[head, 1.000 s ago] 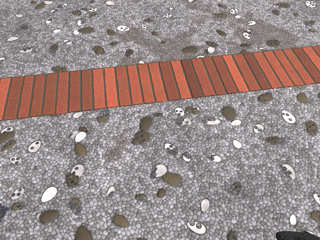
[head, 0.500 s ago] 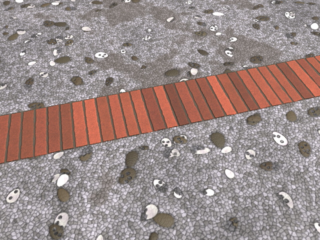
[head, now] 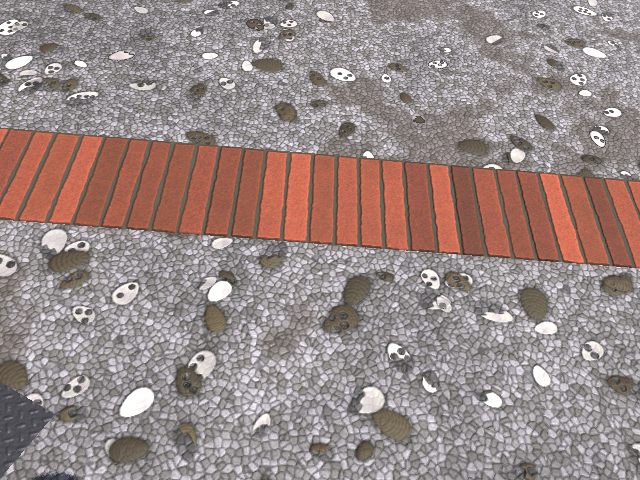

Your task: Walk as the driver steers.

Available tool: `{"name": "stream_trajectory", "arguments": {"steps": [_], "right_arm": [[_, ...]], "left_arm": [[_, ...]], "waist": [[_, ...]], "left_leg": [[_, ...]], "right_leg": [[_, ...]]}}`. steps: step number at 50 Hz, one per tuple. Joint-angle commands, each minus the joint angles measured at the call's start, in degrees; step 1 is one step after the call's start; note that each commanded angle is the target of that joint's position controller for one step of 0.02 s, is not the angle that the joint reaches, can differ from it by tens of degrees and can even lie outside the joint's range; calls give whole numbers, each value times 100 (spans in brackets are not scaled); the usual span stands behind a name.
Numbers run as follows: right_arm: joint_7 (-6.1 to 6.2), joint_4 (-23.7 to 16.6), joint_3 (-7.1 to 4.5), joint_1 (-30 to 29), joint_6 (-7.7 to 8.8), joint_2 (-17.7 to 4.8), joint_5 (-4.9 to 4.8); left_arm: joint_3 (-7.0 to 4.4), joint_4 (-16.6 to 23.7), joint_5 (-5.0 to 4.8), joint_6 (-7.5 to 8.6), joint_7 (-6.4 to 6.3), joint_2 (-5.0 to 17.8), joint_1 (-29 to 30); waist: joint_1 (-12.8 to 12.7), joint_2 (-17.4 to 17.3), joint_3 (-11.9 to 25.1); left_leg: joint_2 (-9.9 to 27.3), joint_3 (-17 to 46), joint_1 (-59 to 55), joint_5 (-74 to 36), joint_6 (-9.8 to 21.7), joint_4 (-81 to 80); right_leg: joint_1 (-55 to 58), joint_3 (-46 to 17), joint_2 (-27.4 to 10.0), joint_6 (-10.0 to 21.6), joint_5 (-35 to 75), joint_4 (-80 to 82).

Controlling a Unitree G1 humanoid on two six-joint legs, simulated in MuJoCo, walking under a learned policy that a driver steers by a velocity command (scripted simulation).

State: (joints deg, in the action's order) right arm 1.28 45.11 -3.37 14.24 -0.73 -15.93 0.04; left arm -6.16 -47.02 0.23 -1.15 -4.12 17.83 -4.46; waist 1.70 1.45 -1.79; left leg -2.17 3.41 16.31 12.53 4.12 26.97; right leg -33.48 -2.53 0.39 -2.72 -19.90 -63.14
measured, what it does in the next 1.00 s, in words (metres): steps on the spot: right foot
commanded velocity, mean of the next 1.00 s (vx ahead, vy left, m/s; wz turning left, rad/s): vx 0.00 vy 0.00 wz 0.13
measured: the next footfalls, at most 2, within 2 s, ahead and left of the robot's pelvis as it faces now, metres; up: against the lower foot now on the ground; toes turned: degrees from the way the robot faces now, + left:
right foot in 0.32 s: +0.06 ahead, -0.16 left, +0.00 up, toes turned +7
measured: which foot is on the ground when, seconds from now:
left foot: down 0.00-1.00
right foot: up 0.00-0.30, down 0.32-1.00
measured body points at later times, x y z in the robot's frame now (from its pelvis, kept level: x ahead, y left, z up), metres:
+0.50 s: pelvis +0.02 -0.03 -0.01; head +0.04 -0.04 +0.44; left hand +0.12 +0.25 -0.12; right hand +0.16 -0.28 -0.13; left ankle +0.01 +0.07 -0.74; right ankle +0.02 -0.16 -0.74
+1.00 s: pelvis +0.02 -0.04 -0.01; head +0.03 -0.04 +0.44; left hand +0.08 +0.23 -0.14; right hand +0.13 -0.30 -0.14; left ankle +0.01 +0.07 -0.74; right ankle +0.02 -0.16 -0.74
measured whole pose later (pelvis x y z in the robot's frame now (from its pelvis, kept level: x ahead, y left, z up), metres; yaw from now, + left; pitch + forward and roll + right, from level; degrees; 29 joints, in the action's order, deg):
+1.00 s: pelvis +0.02 -0.04 -0.01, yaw +5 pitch -2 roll +0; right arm 1.6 52.5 -2.0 11.6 -0.4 -14.3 0.4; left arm -1.0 -58.7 0.3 1.2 -1.0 15.0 -8.4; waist -0.4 -0.3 -2.9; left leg -3.7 7.4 10.9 14.7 0.6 28.0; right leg -10.1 -1.9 1.2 0.3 -15.4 -27.6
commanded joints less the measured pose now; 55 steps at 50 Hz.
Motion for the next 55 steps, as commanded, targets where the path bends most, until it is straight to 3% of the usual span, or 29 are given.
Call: {"name": "stream_trajectory", "arguments": {"steps": [1,5,10,14,15,16,17,18,19,20,24,32,55], "right_arm": [[105,-437,-222,-91,85,-949,-43],[122,-461,-210,-105,51,-905,-9],[35,-459,-187,-288,19,-903,46],[2,-425,-111,-506,-22,-785,-2],[2,-396,-81,-543,-32,-733,-37],[5,-358,-64,-419,-10,-693,-35],[-2,-357,-27,-282,42,-587,62],[-45,-336,-32,16,97,-518,100],[-47,-305,-11,-96,98,-492,114],[-42,-294,-38,-282,81,-605,111],[-22,-292,-69,-457,-40,-630,73],[-17,-56,-59,-360,51,-542,59],[66,713,20,-232,95,-486,31]], "left_arm": [[-63,349,-31,133,-1,366,157],[-4,318,-50,148,63,334,201],[40,254,-88,206,150,395,130],[89,129,-100,289,234,342,-106],[112,51,-72,322,271,300,-263],[107,6,-4,345,294,413,-361],[72,6,83,351,286,703,-495],[25,-13,82,319,286,983,-333],[111,3,69,302,312,634,-132],[173,27,63,311,339,429,18],[208,-102,48,403,337,523,-106],[299,-346,16,316,281,440,-216],[436,-1112,9,287,277,379,-442]], "waist": [[-89,-743,613],[6,-898,544],[80,-956,394],[-81,-858,461],[-219,-771,467],[-226,-623,544],[-136,-181,738],[221,636,756],[142,814,756],[79,703,630],[-83,319,389],[-209,-220,246],[-215,-155,51]], "left_leg": [[1377,1692,-1279,-1418,736,-885],[1308,1681,-1251,-1079,742,-934],[1265,1755,-779,-1159,906,-883],[1162,1809,-802,-1822,822,-570],[1044,1732,-726,-1931,678,-468],[912,1669,-556,-1772,469,-412],[652,1366,-246,-1235,206,-94],[76,795,59,-87,-21,157],[23,540,-157,348,-225,69],[70,516,-286,187,-298,33],[166,668,-455,-758,-186,-73],[220,787,-377,-892,-171,-216],[185,620,-573,-752,-258,-335]], "right_leg": [[-596,-303,-79,-98,267,258],[-125,-273,-175,-229,359,1262],[818,-121,-196,-202,10,2091],[1595,4,-121,-56,329,3283],[2009,50,-108,29,1059,4074],[2510,-112,-281,144,1820,4384],[3058,-559,-851,360,2950,4238],[3170,-866,-1223,789,3693,3982],[2739,-1059,-1367,1106,2863,4168],[2564,-980,-1187,1024,2162,4268],[2292,-506,-651,553,1436,4097],[2382,-281,-377,468,1291,3860],[2223,-213,-197,448,950,4075]]}}
Keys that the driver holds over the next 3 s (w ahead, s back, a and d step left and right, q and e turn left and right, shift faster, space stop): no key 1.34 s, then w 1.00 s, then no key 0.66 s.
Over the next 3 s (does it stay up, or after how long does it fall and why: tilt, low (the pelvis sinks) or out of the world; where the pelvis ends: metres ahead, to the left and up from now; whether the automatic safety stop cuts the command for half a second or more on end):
stays up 0.63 0.01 -0.01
